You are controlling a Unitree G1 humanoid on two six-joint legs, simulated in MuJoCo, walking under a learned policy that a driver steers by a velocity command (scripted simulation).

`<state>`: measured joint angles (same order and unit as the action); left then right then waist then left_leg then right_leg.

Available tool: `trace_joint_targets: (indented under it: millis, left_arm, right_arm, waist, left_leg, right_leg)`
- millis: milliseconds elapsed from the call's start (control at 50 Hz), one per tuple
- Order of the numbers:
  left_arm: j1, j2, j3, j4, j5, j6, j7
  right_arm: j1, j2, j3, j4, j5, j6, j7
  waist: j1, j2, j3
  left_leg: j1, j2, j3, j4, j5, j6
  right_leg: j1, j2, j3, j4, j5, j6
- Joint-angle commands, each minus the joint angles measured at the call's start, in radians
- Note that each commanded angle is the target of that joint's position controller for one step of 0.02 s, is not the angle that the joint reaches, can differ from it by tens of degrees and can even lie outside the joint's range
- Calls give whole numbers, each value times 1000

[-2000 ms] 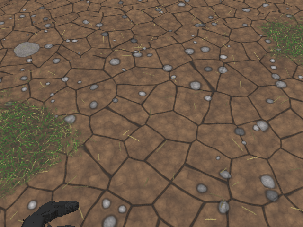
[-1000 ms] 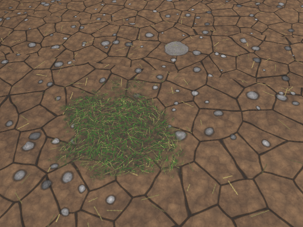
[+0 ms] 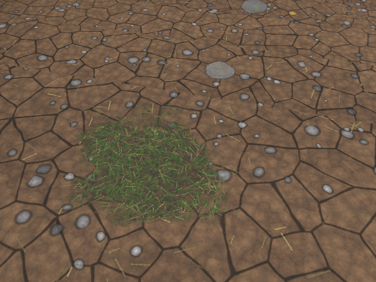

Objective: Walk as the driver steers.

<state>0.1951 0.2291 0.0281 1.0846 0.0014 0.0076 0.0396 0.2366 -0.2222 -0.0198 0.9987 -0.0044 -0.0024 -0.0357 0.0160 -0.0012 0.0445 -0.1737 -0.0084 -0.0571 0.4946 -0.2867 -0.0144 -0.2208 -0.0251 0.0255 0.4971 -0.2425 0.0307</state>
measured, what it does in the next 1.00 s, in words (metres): stands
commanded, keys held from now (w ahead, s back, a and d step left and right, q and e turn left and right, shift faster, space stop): no key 0.84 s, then w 0.16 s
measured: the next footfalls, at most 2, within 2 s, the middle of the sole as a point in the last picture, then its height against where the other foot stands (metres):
right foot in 1.48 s outside the picture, level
left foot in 2.00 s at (186, 281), level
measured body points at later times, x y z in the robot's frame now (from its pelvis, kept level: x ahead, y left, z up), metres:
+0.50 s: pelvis +0.00 -0.01 +0.00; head +0.01 -0.01 +0.45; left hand +0.02 +0.24 -0.16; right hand +0.01 -0.25 -0.16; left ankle -0.01 +0.13 -0.74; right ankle +0.02 -0.14 -0.74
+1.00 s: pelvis +0.02 -0.01 -0.01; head +0.02 -0.01 +0.44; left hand +0.00 +0.24 -0.16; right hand -0.01 -0.24 -0.16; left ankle -0.01 +0.13 -0.73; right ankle +0.01 -0.14 -0.73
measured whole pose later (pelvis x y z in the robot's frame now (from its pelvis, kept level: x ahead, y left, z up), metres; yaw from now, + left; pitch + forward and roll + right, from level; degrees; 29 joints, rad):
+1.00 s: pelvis +0.02 -0.01 -0.01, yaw +0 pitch +0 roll +0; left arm 0.33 0.19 0.02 1.10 -0.02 -0.02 0.04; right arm 0.37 -0.18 -0.01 1.09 0.02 -0.02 -0.04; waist 0.00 0.00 -0.01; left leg -0.22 0.00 -0.06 0.60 -0.45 0.02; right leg -0.27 0.00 0.02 0.60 -0.40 -0.02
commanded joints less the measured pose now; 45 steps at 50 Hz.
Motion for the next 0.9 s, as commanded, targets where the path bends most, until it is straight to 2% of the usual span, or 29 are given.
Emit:
trace_joint_targets:
  millis: [20,380,840,860,900]
  left_arm:
    - [23,107,15,-20,0,-6,4]
    - [75,79,2,2,-2,-6,5]
    - [135,50,-6,3,-5,-7,8]
    - [154,38,-9,14,-4,-6,8]
    - [161,63,1,12,-15,-3,14]
  right_arm:
    - [32,-102,-16,-14,1,-8,-4]
    - [86,-76,0,58,4,-6,-7]
    - [143,-47,7,89,6,-5,-11]
    - [164,-33,10,100,5,-4,-11]
    - [163,-53,1,94,16,-1,-17]
  waist:
    - [-2,5,-2]
    - [-8,0,9]
    - [-11,1,23]
    - [-12,0,-1]
    - [-11,-6,41]
  left_leg:
    - [-65,14,-4,-102,116,17]
    - [-76,8,12,-97,112,11]
    - [-88,6,21,-90,104,6]
    - [-78,-5,32,-93,11,8]
    - [-135,-30,49,-62,-293,36]
  right_leg:
    - [29,-2,-3,-76,94,-17]
    - [19,6,-7,-74,94,-25]
    - [5,11,-9,-71,85,-30]
    - [16,21,-19,-76,-16,-32]
    - [-39,40,-23,-63,-350,-59]
Keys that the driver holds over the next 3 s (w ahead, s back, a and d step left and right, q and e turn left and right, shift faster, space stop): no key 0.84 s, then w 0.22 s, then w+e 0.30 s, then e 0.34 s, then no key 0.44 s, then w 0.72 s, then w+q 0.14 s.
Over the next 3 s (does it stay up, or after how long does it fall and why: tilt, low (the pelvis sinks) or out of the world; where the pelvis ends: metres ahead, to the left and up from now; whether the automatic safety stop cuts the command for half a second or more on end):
stays up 0.68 -0.16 -0.01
